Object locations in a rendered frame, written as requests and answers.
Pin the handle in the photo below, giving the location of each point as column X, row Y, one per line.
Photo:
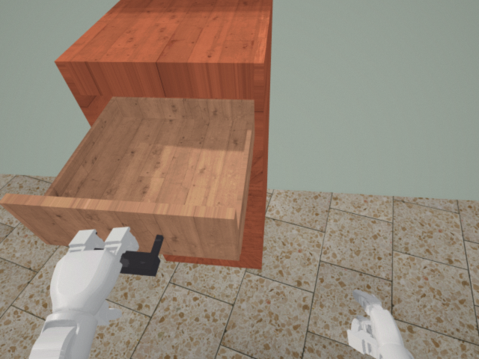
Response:
column 141, row 263

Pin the cabinet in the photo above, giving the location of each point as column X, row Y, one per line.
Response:
column 193, row 49

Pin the left robot forearm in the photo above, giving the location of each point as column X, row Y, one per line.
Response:
column 66, row 334

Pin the left robot hand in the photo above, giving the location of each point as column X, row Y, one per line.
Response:
column 84, row 277

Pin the drawer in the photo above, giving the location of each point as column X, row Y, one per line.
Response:
column 175, row 167

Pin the right robot forearm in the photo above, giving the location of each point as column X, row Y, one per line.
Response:
column 393, row 351

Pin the right robot hand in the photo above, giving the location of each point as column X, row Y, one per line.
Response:
column 366, row 336

